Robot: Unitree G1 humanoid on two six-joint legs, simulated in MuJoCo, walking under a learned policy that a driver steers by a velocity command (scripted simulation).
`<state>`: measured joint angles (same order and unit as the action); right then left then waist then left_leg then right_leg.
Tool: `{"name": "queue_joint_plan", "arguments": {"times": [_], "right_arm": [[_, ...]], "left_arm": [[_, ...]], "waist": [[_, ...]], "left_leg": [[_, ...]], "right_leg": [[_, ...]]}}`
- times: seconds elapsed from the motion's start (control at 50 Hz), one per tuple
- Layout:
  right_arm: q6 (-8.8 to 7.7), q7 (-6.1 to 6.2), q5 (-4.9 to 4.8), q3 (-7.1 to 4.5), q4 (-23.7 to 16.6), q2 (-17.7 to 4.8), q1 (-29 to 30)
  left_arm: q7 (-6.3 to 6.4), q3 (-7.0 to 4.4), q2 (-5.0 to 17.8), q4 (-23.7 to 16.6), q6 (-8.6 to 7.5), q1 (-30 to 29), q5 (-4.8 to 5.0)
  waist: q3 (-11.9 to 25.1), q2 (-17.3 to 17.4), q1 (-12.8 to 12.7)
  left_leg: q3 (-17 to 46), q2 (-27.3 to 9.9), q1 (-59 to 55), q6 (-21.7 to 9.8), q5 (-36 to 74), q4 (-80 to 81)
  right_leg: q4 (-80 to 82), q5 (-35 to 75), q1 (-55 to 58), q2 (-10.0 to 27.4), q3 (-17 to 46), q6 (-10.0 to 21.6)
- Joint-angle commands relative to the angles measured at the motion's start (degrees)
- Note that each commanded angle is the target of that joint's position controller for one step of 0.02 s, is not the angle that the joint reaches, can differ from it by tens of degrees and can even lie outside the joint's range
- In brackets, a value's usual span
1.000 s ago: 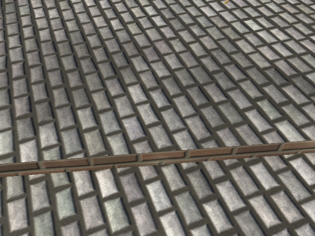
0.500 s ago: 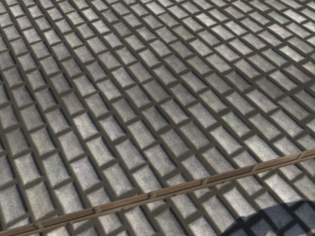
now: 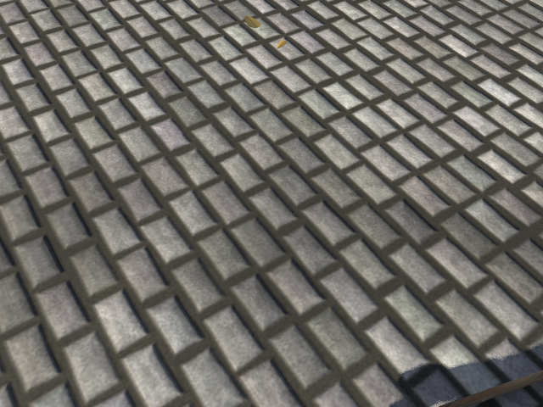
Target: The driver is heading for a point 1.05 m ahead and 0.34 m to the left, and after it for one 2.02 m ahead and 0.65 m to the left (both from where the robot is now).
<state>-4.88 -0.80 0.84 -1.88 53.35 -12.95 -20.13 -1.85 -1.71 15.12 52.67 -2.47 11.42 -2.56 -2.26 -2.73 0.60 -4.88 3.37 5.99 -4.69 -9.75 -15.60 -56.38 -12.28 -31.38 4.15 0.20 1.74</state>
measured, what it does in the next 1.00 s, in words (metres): steps on the spot, turning left: right foot, then left foot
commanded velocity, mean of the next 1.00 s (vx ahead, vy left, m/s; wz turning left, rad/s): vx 0.09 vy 0.00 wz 0.38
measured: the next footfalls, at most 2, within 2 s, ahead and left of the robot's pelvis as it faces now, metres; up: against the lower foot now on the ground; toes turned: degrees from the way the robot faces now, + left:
right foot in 0.20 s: +0.22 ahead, -0.10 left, +0.00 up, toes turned -2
left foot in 0.62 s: +0.09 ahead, +0.10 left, +0.00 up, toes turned +19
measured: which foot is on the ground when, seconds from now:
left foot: down 0.00-0.20, up 0.22-0.60, down 0.62-1.00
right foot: up 0.00-0.18, down 0.20-0.62, up 0.64-1.00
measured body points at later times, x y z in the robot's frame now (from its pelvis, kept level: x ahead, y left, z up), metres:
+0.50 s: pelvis +0.10 -0.02 -0.01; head +0.13 -0.02 +0.44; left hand +0.14 +0.25 -0.15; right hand +0.22 -0.25 -0.15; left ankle +0.07 +0.09 -0.69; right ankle +0.18 -0.10 -0.75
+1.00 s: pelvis +0.08 +0.02 -0.01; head +0.10 +0.06 +0.44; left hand +0.11 +0.32 -0.13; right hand +0.33 -0.17 -0.09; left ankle +0.05 +0.08 -0.75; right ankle +0.15 -0.13 -0.67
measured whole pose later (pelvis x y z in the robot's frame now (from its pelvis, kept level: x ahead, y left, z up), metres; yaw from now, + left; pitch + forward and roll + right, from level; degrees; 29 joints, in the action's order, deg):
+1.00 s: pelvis +0.08 +0.02 -0.01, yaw +27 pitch +3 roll -3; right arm 2.7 3.3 0.4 -3.5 37.6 -14.3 -11.6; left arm 2.9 -4.0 14.2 44.6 1.5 5.5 0.4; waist -1.1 -0.1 0.9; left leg 7.3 4.1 17.0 -4.5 -13.8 -29.0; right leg -60.7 -20.6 -31.2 -1.0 2.8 -7.5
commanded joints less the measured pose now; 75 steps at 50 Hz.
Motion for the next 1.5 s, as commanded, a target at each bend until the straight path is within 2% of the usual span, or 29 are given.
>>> {"name": "queue_joint_plan", "arguments": {"times": [0.02, 0.14, 0.18, 0.2, 0.22, 0.24, 0.26, 0.32, 0.44, 0.5, 0.52, 0.56, 0.62, 0.64, 0.66, 0.68, 0.74, 0.86, 1.06, 1.18, 1.2, 1.22, 1.24, 1.26, 1.3, 1.36, 1.38, 1.46, 1.5], "right_arm": [[-0.80, 0.26, -0.01, -0.93, -1.4, -6.8, -0.5], [0.24, 1.05, 0.29, -0.24, 1.0, -5.6, -3.1], [0.63, 1.51, -1.05, -0.59, 0.7, -7.0, 0.2], [0.40, 1.58, -2.07, -0.27, -0.4, -5.9, -0.3], [0.97, 1.76, -3.12, 0.90, -1.3, 0.1, -5.5], [3.08, 2.70, -2.42, 0.01, 0.5, -2.1, -7.6], [4.18, 2.80, -0.84, -0.72, 0.2, -3.8, -5.4], [6.32, 2.02, 1.44, -2.22, -1.6, -4.2, -0.3], [8.82, 2.22, 1.09, -1.99, -4.1, -0.3, 0.5], [9.36, 2.20, 0.63, -1.91, -6.9, -1.4, 3.8], [9.82, 2.92, -3.02, -2.67, -9.3, -4.1, 8.4], [10.06, 3.35, -2.24, -2.86, -9.7, -4.7, 6.4], [10.06, 3.26, -1.25, -4.23, -8.7, -6.6, 2.2], [9.81, 3.99, -1.26, -5.74, -9.5, -12.6, 0.2], [7.96, 3.32, 1.57, -5.62, -11.6, -14.6, -0.9], [6.11, 2.90, 1.98, -4.84, -12.2, -13.0, 3.2], [5.04, 2.81, -0.61, -3.73, -14.8, -9.4, 12.7], [5.65, 4.29, -0.49, -3.48, -15.8, -9.5, 5.5], [7.81, 3.85, -0.16, -4.17, -21.5, -9.9, 10.2], [7.85, 3.58, -2.02, -3.32, -20.5, -7.3, 10.2], [7.42, 3.46, -1.39, -3.35, -20.3, -6.6, 8.2], [6.86, 3.04, 0.27, -2.90, -20.1, -4.2, 4.2], [6.45, 3.18, -0.43, -4.30, -20.7, -7.9, 5.7], [6.54, 3.27, -1.15, -5.76, -20.0, -11.8, 6.7], [7.22, 3.27, -1.41, -5.89, -18.7, -10.2, 8.1], [7.42, 2.64, -1.51, -3.91, -17.7, -4.1, 7.6], [8.01, 0.85, 1.64, -2.83, -16.7, -3.0, 7.0], [7.77, 0.47, 0.49, -2.32, -17.5, -3.4, 10.9], [6.37, 1.34, 0.89, -2.09, -15.5, -2.2, 6.1]], "left_arm": [[0.18, 0.47, 0.9, -2.7, -0.18, -1.1, 0.31], [2.45, 1.01, 0.6, 0.0, -0.15, 1.1, 1.15], [3.43, 0.35, 1.4, 2.6, -1.39, 8.9, 0.60], [3.92, -0.50, 5.3, 3.6, -2.40, 13.5, -0.14], [3.91, -1.30, 9.2, 2.8, -2.24, 14.6, -0.25], [3.37, -1.53, 8.3, 1.6, -1.46, 12.7, 1.79], [3.41, -1.31, 6.5, -0.1, -0.85, 8.4, 2.26], [5.25, -0.25, 2.2, -2.4, 0.63, 1.3, 1.33], [6.16, -1.20, 3.2, -4.2, 1.27, 0.8, 0.45], [5.80, -1.90, 4.7, -5.0, 1.82, 1.6, 0.23], [6.34, -3.51, 9.4, -6.9, 2.71, -3.3, 2.38], [7.10, -3.87, 9.4, -7.5, 3.51, -4.4, 3.29], [6.40, -3.92, 6.3, -5.7, 4.57, -0.6, 4.15], [5.72, -3.21, 2.8, -6.8, 4.71, 0.0, 2.37], [5.96, -3.47, 3.3, -10.4, 4.11, -8.2, 2.20], [5.73, -4.11, 4.3, -10.2, 4.19, -8.7, 2.68], [6.07, -4.77, 5.3, -7.6, 3.99, -4.1, 1.79], [5.42, -3.47, 3.3, -11.6, 2.82, -9.0, 2.53], [4.28, -3.15, 3.1, -11.9, 2.81, -5.6, 3.63], [2.64, -3.12, 2.3, -11.7, 1.39, -2.7, 3.14], [2.61, -3.61, 4.4, -11.8, 1.18, -1.9, 2.03], [2.69, -4.05, 7.9, -12.3, 1.12, -0.6, 0.71], [2.31, -3.80, 6.9, -13.0, 0.61, -2.2, -0.54], [2.19, -3.54, 5.8, -14.4, 0.14, -4.9, -0.31], [2.58, -3.33, 4.7, -14.5, 0.16, -6.7, 1.61], [3.09, -2.22, 1.5, -13.0, 0.71, -4.0, 2.16], [3.42, -2.21, 2.7, -12.1, 1.81, -0.8, 0.44], [2.29, -4.00, 6.3, -11.6, 3.43, 2.9, 0.22], [2.09, -4.26, 6.2, -11.6, 3.73, 2.9, 1.42]], "waist": [[-0.3, 6.8, -1.4], [2.9, 9.7, -0.4], [3.7, 6.4, -5.4], [7.8, 2.0, -6.1], [13.8, -9.6, -3.2], [17.0, -4.7, -2.6], [12.0, -2.4, -1.8], [1.4, -3.3, 0.8], [4.9, -5.1, 1.6], [5.9, -5.9, -0.4], [5.5, -6.1, -0.5], [6.2, -3.8, 0.4], [5.1, 4.6, 1.1], [3.8, 21.7, 0.6], [4.0, 21.8, 4.4], [2.6, 13.6, 1.7], [3.0, 6.1, -2.3], [7.0, 8.1, 0.6], [8.0, 11.9, 1.0], [6.7, 10.6, -0.8], [6.7, 5.7, -0.1], [8.4, -7.5, 2.4], [7.4, -12.3, 1.2], [6.0, -7.6, 0.7], [4.3, -3.0, 1.1], [5.2, -5.1, 0.9], [3.8, -4.5, -0.8], [2.0, -10.0, -4.1], [1.8, -7.3, -0.9]], "left_leg": [[4.0, -12.7, 1.4, -5.3, 39.7, 3.5], [4.5, -13.3, -1.0, -3.8, 48.5, -6.6], [6.1, -11.3, 0.2, -1.9, 44.0, -17.7], [6.3, -8.9, 7.1, 0.4, 26.3, -26.3], [2.9, -0.9, 15.6, 2.4, -19.5, -42.4], [6.4, -0.9, 15.4, 2.5, -27.7, -51.0], [6.4, -1.9, 18.3, 3.0, -26.2, -56.0], [5.0, -4.7, 19.0, 5.2, -18.9, -57.3], [1.6, -4.5, 16.6, 6.6, -15.8, -47.9], [0.4, -4.9, 12.8, 5.2, -16.0, -37.0], [0.8, -6.3, 13.2, 6.0, -18.2, -35.4], [0.7, -7.2, 10.6, 5.2, -15.5, -29.1], [1.9, -3.7, 3.5, 0.3, -5.2, -11.1], [22.2, -16.9, -2.7, -6.2, 11.9, -5.3], [39.0, -26.5, 5.4, -18.2, 14.1, 0.1], [34.1, -24.6, 6.0, -17.7, 14.2, -0.4], [23.5, -17.4, 5.8, -9.3, 16.7, -5.9], [24.2, -15.2, -5.3, -9.5, 25.5, -7.7], [29.6, -14.4, 2.5, -8.8, 25.3, -9.2], [29.9, -9.9, 3.9, -4.7, 16.3, -10.9], [26.9, -6.8, 8.1, -2.1, 6.6, -14.6], [19.5, 0.5, 16.4, 1.7, -16.5, -25.8], [15.2, 3.1, 18.5, 6.0, -29.5, -36.9], [14.8, 1.5, 18.9, 8.6, -29.8, -49.1], [16.2, 1.2, 24.5, 10.5, -23.9, -56.4], [13.5, -0.3, 22.5, 11.7, -17.2, -46.6], [8.3, 0.6, 18.9, 9.8, -16.3, -38.7], [1.0, 1.1, 12.0, 6.1, -20.2, -19.2], [-0.7, 1.4, 3.7, 3.4, -9.4, -6.1]], "right_leg": [[8.6, 3.9, 1.9, -0.5, -3.0, -1.8], [19.5, 5.4, 13.0, -5.3, -4.9, 0.2], [33.5, 15.5, 22.3, -5.4, -4.1, 1.5], [34.0, 39.9, 33.7, 3.1, 3.0, 2.6], [30.0, 71.1, 42.4, 20.0, 16.0, 10.9], [30.0, 65.2, 37.5, 21.6, 16.1, 15.6], [33.6, 50.6, 31.9, 19.7, 14.1, 16.1], [40.9, 22.9, 16.4, 12.8, 5.1, 11.7], [37.9, 18.2, 15.0, 11.5, -3.3, 11.1], [37.0, 13.4, 15.5, 13.6, -3.0, 10.4], [39.5, 9.4, 14.7, 16.0, 0.0, 11.4], [38.7, 6.3, 14.9, 17.4, 1.1, 10.9], [25.4, -4.9, 10.3, 11.7, -6.8, 3.2], [3.4, -21.2, -5.0, 3.6, -13.8, -3.7], [-13.3, -28.1, -10.4, -4.7, -3.5, -6.2], [-22.5, -24.1, -12.7, -4.1, 1.7, -6.2], [-27.6, -11.4, -13.8, -3.0, 2.5, -6.7], [-17.4, -5.9, -15.4, -4.2, 3.2, -7.9], [6.3, -11.6, 4.4, -5.3, 2.2, -8.7], [35.8, 3.7, 19.0, -4.5, 1.2, -4.6], [36.9, 11.1, 24.2, -0.7, 4.4, -3.1], [35.0, 33.3, 30.4, 10.9, 16.0, 2.8], [36.8, 35.2, 22.2, 19.9, 24.3, 14.0], [37.3, 31.0, 19.5, 18.9, 23.1, 16.9], [35.0, 24.2, 21.8, 12.7, 16.5, 12.6], [35.5, 15.4, 24.2, 7.0, 10.0, 10.1], [37.9, 12.9, 23.2, 4.8, 7.6, 8.1], [39.5, 1.2, 25.4, 5.5, 11.2, 8.7], [37.5, -2.1, 22.0, 5.5, 11.4, 7.8]]}}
